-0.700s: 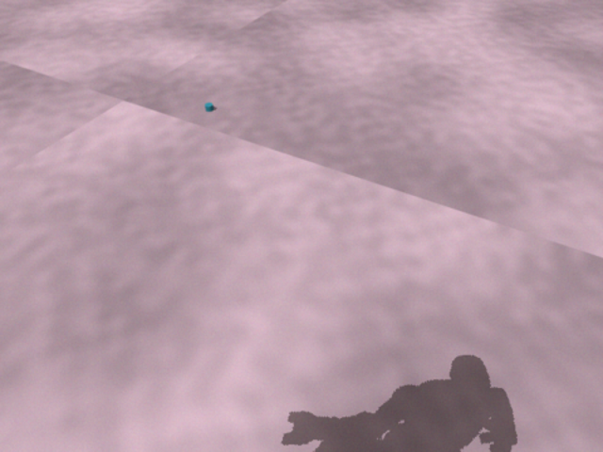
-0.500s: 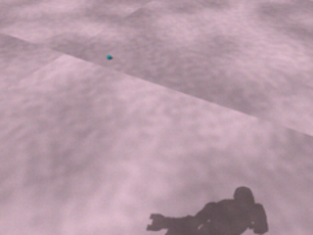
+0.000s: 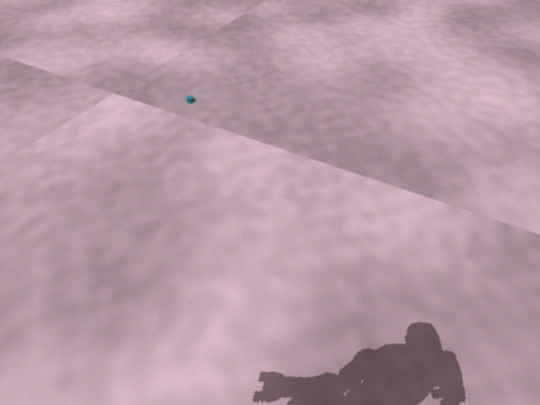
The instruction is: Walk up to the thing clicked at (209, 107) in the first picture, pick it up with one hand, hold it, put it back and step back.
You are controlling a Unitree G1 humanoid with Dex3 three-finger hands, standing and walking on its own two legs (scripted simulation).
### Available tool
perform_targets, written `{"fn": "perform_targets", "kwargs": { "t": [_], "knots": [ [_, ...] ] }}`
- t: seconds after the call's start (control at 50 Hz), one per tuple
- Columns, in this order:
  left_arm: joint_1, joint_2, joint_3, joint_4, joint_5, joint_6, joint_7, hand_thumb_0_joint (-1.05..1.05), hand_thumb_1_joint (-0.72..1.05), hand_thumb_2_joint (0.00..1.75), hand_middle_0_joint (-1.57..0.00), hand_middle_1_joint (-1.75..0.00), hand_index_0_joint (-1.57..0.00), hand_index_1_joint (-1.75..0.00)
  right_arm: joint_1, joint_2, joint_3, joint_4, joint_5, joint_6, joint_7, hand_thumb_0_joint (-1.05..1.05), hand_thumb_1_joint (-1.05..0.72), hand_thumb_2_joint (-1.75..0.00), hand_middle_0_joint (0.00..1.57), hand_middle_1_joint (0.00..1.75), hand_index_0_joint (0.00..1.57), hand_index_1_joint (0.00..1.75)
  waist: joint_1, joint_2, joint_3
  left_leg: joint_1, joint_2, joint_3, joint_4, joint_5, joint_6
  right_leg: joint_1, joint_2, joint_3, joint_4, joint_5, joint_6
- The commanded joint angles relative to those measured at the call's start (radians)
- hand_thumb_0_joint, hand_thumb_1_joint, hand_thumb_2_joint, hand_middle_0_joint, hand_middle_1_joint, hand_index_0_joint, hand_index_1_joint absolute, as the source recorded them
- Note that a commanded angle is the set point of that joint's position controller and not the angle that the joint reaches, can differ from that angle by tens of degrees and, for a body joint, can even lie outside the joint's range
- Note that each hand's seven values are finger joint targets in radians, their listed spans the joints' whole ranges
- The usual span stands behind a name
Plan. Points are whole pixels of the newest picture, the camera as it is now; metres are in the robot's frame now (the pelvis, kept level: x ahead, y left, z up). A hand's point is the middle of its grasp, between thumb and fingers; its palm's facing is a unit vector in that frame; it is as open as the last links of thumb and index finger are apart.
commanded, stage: stand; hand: left
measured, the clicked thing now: (190, 99) +2.13 +0.67 -0.77
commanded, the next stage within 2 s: walk up in 0.42 s
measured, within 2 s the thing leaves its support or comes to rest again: neither
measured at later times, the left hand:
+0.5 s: hand out of the picture +0.08 +0.26 -0.15, palm faces +0.02 -0.95 -0.32, open 7.4 cm
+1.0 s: hand (65, 338) +0.25 +0.42 -0.15, palm faces +0.07 -0.95 -0.29, open 7.4 cm
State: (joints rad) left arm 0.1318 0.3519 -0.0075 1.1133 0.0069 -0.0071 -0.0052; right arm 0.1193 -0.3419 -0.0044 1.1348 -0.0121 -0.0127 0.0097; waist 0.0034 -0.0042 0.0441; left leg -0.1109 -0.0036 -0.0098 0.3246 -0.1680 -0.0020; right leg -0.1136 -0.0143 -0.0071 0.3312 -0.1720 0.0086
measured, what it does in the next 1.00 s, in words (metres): walks ahead: left foot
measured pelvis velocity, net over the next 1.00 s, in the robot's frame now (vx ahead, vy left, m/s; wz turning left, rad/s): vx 0.18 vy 0.13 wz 0.13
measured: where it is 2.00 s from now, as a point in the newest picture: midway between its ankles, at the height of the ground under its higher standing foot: (230, 251)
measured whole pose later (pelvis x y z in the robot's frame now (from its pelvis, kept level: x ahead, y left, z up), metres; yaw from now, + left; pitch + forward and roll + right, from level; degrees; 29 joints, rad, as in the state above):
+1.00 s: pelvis +0.18 +0.13 +0.00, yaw +8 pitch -2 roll +1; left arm 0.17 0.48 0.05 0.99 0.00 -0.03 -0.11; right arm 0.34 -0.38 -0.07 1.00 -0.01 -0.10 0.07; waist -0.03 -0.10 0.00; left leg -0.07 -0.02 0.11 0.36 -0.26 0.04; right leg -0.56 -0.10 -0.02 0.98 -0.18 0.00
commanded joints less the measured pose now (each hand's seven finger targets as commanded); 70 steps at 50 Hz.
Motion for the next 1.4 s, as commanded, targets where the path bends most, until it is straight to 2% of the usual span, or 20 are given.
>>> {"fn": "perform_targets", "kwargs": {
  "t": [0.0, 0.38, 0.4, 0.42, 0.46, 0.56, 0.72, 0.74, 0.76, 0.78, 0.84, 0.88, 1.14, 1.2, 1.22, 1.24, 1.26, 1.28, 1.32, 1.38],
  "knots": [
    [-0.045, 0.208, 0.041, -0.059, 0.003, -0.024, 0.014, 0.0, 0.9, 0.9, -0.2, -0.3, -0.2, -0.3, -0.043, -0.215, -0.036, -0.063, 0.004, -0.016, -0.017, 0.0, -0.9, -0.9, 0.2, 0.3, 0.2, 0.3, -0.004, -0.005, -0.038, -0.009, 0.122, -0.095, -0.058, 0.045, 0.026, -0.021, -0.114, 0.092, -0.067, 0.018, -0.033],
    [-0.029, 0.209, 0.039, -0.063, 0.004, -0.026, 0.015, 0.0, 0.9, 0.9, -0.2, -0.3, -0.2, -0.3, -0.044, -0.219, -0.036, -0.065, 0.002, -0.013, -0.015, 0.0, -0.9, -0.9, 0.2, 0.3, 0.2, 0.3, 0.0, 0.01, -0.034, -0.007, 0.121, -0.093, -0.054, 0.048, 0.026, -0.018, -0.115, 0.096, -0.075, 0.026, -0.033],
    [0.049, 0.362, 0.124, -0.101, 0.019, -0.05, -0.021, 0.0, 0.9, 0.9, -0.2, -0.3, -0.2, -0.3, -0.016, -0.331, -0.115, -0.134, -0.017, -0.027, 0.026, 0.0, -0.9, -0.9, 0.2, 0.3, 0.2, 0.3, 0.033, 0.015, -0.16, -0.162, 0.089, -0.142, 0.062, -0.515, 0.09, 0.11, -0.087, 0.073, 0.019, -0.483, -0.071],
    [0.075, 0.366, 0.133, -0.094, 0.03, -0.056, -0.03, 0.0, 0.9, 0.9, -0.2, -0.3, -0.2, -0.3, -0.111, -0.333, -0.116, -0.164, -0.025, -0.024, 0.046, 0.0, -0.9, -0.9, 0.2, 0.3, 0.2, 0.3, 0.081, 0.029, -0.042, -0.426, 0.061, -0.098, 0.127, -0.537, 0.059, 0.143, -0.144, 0.151, -0.025, -0.613, -0.103],
    [0.14, 0.411, 0.162, -0.116, 0.036, -0.076, -0.024, 0.0, 0.9, 0.9, -0.2, -0.3, -0.2, -0.3, -0.227, -0.242, -0.096, -0.245, -0.038, -0.031, 0.057, 0.0, -0.9, -0.9, 0.2, 0.3, 0.2, 0.3, 0.151, -0.194, 0.035, -0.745, 0.067, -0.003, 0.537, -0.272, 0.032, 0.24, -0.463, 0.495, -0.271, -0.721, -0.249],
    [-0.022, 0.369, 0.151, -0.203, 0.035, -0.093, -0.03, 0.0, 0.9, 0.9, -0.2, -0.3, -0.2, -0.3, -0.054, -0.294, -0.132, -0.219, -0.016, -0.037, 0.103, 0.0, -0.9, -0.9, 0.2, 0.3, 0.2, 0.3, 0.023, -0.125, -0.051, -0.519, 0.136, -0.027, 0.484, -0.193, -0.01, 0.159, -0.301, 0.159, -0.226, -0.464, -0.199],
    [-0.096, 0.367, 0.131, -0.221, 0.047, -0.064, -0.059, 0.0, 0.9, 0.9, -0.2, -0.3, -0.2, -0.3, 0.201, -0.326, -0.172, -0.159, -0.01, -0.03, 0.102, 0.0, -0.9, -0.9, 0.2, 0.3, 0.2, 0.3, -0.116, 0.008, 0.005, 0.093, 0.04, 0.156, 0.277, -0.165, 0.001, -0.403, -0.21, -0.082, 0.099, -0.642, -0.156],
    [-0.054, 0.298, 0.105, -0.22, 0.046, -0.058, -0.067, 0.0, 0.9, 0.9, -0.2, -0.3, -0.2, -0.3, 0.324, -0.386, -0.192, -0.122, -0.018, -0.042, 0.082, 0.0, -0.9, -0.9, 0.2, 0.3, 0.2, 0.3, -0.169, 0.225, -0.032, 0.264, 0.039, 0.052, 0.158, -0.347, 0.049, -0.506, -0.115, -0.154, 0.483, -0.515, -0.128],
    [-0.065, 0.199, 0.072, -0.255, 0.025, -0.062, -0.069, 0.0, 0.9, 0.9, -0.2, -0.3, -0.2, -0.3, 0.4, -0.504, -0.207, -0.132, -0.03, -0.059, 0.06, 0.0, -0.9, -0.9, 0.2, 0.3, 0.2, 0.3, -0.195, 0.493, -0.039, 0.318, 0.316, -0.538, -0.113, -0.76, 0.131, -0.786, 0.018, -0.121, 0.91, -0.446, -0.073],
    [-0.111, 0.283, 0.073, -0.273, 0.015, -0.068, -0.058, 0.0, 0.9, 0.9, -0.2, -0.3, -0.2, -0.3, 0.276, -0.564, -0.206, -0.188, 0.016, -0.066, 0.059, 0.0, -0.9, -0.9, 0.2, 0.3, 0.2, 0.3, -0.147, 0.322, 0.03, 0.124, 0.481, -0.874, -0.329, -0.869, 0.232, -0.768, -0.021, 0.08, 0.94, -0.359, -0.083],
    [0.004, 0.361, 0.095, -0.178, -0.017, -0.07, -0.066, 0.0, 0.9, 0.9, -0.2, -0.3, -0.2, -0.3, 0.1, -0.404, -0.157, -0.237, 0.012, -0.096, 0.038, 0.0, -0.9, -0.9, 0.2, 0.3, 0.2, 0.3, -0.019, 0.105, 0.016, 0.06, 0.315, -0.401, -0.185, -0.487, 0.137, -0.628, -0.139, 0.097, 0.819, -0.095, -0.049],
    [0.039, 0.366, 0.113, -0.156, -0.009, -0.055, -0.08, 0.0, 0.9, 0.9, -0.2, -0.3, -0.2, -0.3, 0.104, -0.359, -0.139, -0.23, 0.018, -0.108, 0.038, 0.0, -0.9, -0.9, 0.2, 0.3, 0.2, 0.3, 0.002, 0.127, 0.041, -0.046, 0.268, -0.255, -0.226, -0.392, 0.107, -0.525, -0.147, 0.062, 0.731, -0.022, -0.02],
    [-0.264, 0.222, 0.091, -0.314, -0.001, -0.048, -0.107, 0.0, 0.9, 0.9, -0.2, -0.3, -0.2, -0.3, 0.272, -0.343, -0.142, -0.234, 0.002, -0.111, 0.021, 0.0, -0.9, -0.9, 0.2, 0.3, 0.2, 0.3, -0.079, 0.076, 0.041, 0.146, 0.203, -0.009, -0.153, 0.289, 0.093, -0.409, -0.043, -0.111, 0.189, 0.158, -0.057],
    [-0.069, 0.237, 0.116, -0.261, -0.005, -0.05, -0.086, 0.0, 0.9, 0.9, -0.2, -0.3, -0.2, -0.3, 0.264, -0.338, -0.142, -0.259, -0.008, -0.102, 0.01, 0.0, -0.9, -0.9, 0.2, 0.3, 0.2, 0.3, 0.015, 0.068, -0.089, 0.084, 0.182, 0.03, 0.156, 0.496, 0.086, -0.065, 0.023, -0.159, 0.168, 0.071, -0.086],
    [0.116, 0.275, 0.141, -0.212, -0.003, -0.055, -0.074, 0.0, 0.9, 0.9, -0.2, -0.3, -0.2, -0.3, 0.255, -0.312, -0.129, -0.275, -0.015, -0.101, 0.012, 0.0, -0.9, -0.9, 0.2, 0.3, 0.2, 0.3, 0.101, 0.027, -0.207, -0.022, 0.132, 0.065, 0.405, 0.457, 0.077, 0.199, 0.018, -0.142, 0.188, 0.022, -0.114],
    [0.287, 0.348, 0.176, -0.186, 0.014, -0.06, -0.059, 0.0, 0.9, 0.9, -0.2, -0.3, -0.2, -0.3, 0.287, -0.245, -0.104, -0.299, -0.009, -0.1, 0.013, 0.0, -0.9, -0.9, 0.2, 0.3, 0.2, 0.3, 0.162, -0.123, -0.323, -0.268, 0.073, 0.078, 0.735, 0.154, 0.074, 0.458, -0.179, 0.117, 0.195, -0.213, -0.158],
    [0.305, 0.427, 0.19, -0.203, 0.006, -0.07, -0.053, 0.0, 0.9, 0.9, -0.2, -0.3, -0.2, -0.3, 0.326, -0.241, -0.104, -0.317, 0.023, -0.106, 0.009, 0.0, -0.9, -0.9, 0.2, 0.3, 0.2, 0.3, 0.147, -0.236, -0.362, -0.574, -0.049, 0.026, 0.966, -0.354, 0.044, 0.621, -0.482, 0.642, 0.015, -0.307, -0.3],
    [0.242, 0.431, 0.192, -0.233, -0.006, -0.074, -0.048, 0.0, 0.9, 0.9, -0.2, -0.3, -0.2, -0.3, 0.247, -0.32, -0.112, -0.299, 0.02, -0.11, -0.001, 0.0, -0.9, -0.9, 0.2, 0.3, 0.2, 0.3, 0.152, -0.113, -0.301, -0.609, 0.029, -0.085, 1.047, -0.326, 0.057, 0.485, -0.504, 0.686, -0.038, -0.341, -0.343],
    [0.133, 0.35, 0.16, -0.249, -0.011, -0.086, -0.038, 0.0, 0.9, 0.9, -0.2, -0.3, -0.2, -0.3, 0.161, -0.3, -0.107, -0.291, 0.02, -0.118, 0.017, 0.0, -0.9, -0.9, 0.2, 0.3, 0.2, 0.3, 0.098, -0.044, -0.104, -0.547, 0.083, -0.09, 0.969, -0.16, 0.065, 0.195, -0.371, 0.371, -0.081, -0.141, -0.292],
    [0.054, 0.295, 0.141, -0.265, -0.007, -0.104, -0.041, 0.0, 0.9, 0.9, -0.2, -0.3, -0.2, -0.3, 0.241, -0.273, -0.111, -0.259, 0.006, -0.091, 0.041, 0.0, -0.9, -0.9, 0.2, 0.3, 0.2, 0.3, 0.004, -0.096, -0.018, -0.415, 0.122, -0.068, 0.758, -0.101, 0.046, -0.044, -0.264, 0.136, -0.13, -0.061, -0.216]
  ]
}}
